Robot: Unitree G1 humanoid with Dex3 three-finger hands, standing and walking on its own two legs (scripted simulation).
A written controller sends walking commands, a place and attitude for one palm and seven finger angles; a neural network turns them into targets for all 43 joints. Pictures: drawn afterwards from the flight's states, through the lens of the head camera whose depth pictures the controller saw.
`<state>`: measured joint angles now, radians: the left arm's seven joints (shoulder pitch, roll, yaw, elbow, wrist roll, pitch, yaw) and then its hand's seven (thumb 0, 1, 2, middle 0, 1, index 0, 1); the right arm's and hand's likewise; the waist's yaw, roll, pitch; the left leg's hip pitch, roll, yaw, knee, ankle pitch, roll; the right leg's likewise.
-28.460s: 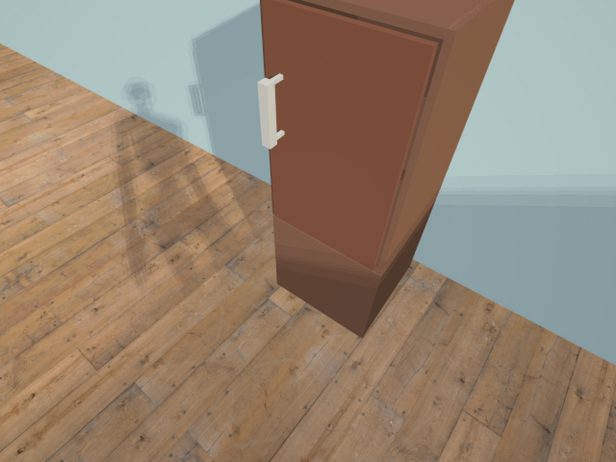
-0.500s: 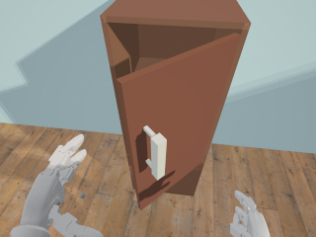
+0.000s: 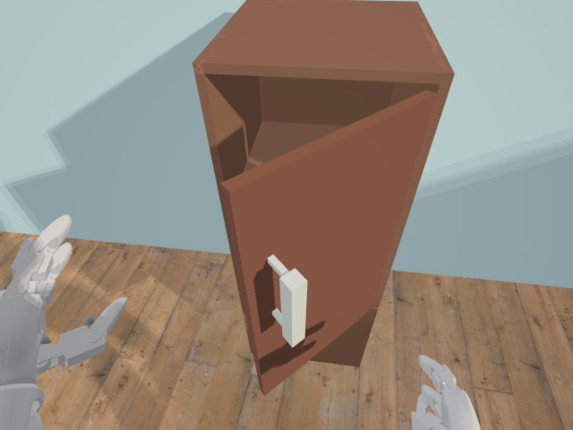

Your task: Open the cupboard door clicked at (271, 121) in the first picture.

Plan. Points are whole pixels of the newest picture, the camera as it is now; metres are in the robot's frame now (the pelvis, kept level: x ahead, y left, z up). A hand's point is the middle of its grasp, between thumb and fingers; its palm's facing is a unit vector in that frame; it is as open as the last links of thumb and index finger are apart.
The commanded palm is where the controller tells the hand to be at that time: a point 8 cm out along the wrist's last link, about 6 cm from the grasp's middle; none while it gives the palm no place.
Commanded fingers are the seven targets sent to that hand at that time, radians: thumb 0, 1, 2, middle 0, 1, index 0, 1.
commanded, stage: draw the hand back to the body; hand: left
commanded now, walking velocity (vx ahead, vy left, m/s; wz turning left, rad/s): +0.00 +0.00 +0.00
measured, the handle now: (284, 301) +0.29 +0.05 +0.04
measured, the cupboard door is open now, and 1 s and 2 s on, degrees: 45 45 45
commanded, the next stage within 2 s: step back with the hand held close in 0.52 s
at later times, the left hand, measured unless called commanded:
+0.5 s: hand (80, 306) +0.18 +0.24 +0.17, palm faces +0.46 -0.79 -0.40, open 7.5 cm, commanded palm +0.13 +0.28 +0.18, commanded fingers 0.00 0.90 0.90 -0.20 -0.30 -0.20 -0.30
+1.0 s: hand (71, 320) +0.17 +0.25 +0.16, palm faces +0.34 -0.79 -0.50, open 7.4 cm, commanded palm +0.11 +0.29 +0.18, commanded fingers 0.00 0.90 0.90 -0.20 -0.30 -0.20 -0.30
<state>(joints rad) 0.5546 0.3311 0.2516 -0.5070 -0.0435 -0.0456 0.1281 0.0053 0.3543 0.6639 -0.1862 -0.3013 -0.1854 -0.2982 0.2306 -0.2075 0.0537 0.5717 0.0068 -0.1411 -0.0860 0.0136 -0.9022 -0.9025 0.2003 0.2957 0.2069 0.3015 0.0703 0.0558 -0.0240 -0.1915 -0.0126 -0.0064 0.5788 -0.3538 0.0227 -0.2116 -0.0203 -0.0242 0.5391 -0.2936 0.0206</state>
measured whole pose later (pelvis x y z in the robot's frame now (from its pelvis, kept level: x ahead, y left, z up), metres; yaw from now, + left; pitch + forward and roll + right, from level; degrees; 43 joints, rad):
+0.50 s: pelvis +0.00 -0.02 +0.01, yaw +0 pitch -4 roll -1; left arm 0.49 0.33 0.33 -0.43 -0.06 -0.08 0.12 0.02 0.88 0.89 -0.21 -0.30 -0.21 -0.30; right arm 0.20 -0.22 0.02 0.63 0.00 -0.12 -0.08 0.01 -0.90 -0.90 0.20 0.30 0.21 0.30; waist 0.08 0.06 0.01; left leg -0.10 0.01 -0.01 0.46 -0.30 0.00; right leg -0.13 0.00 -0.03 0.44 -0.24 -0.01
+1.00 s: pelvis -0.04 +0.00 +0.01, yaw -2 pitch -1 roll -1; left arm 0.56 0.41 0.40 -0.49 -0.03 -0.16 0.13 0.02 0.89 0.90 -0.21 -0.30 -0.21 -0.30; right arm 0.16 -0.23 -0.02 0.55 0.01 0.00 -0.08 0.01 -0.90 -0.90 0.20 0.30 0.21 0.30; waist 0.00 0.00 0.05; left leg -0.23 0.00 0.02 0.49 -0.24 0.02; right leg -0.26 -0.01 0.00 0.44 -0.17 0.02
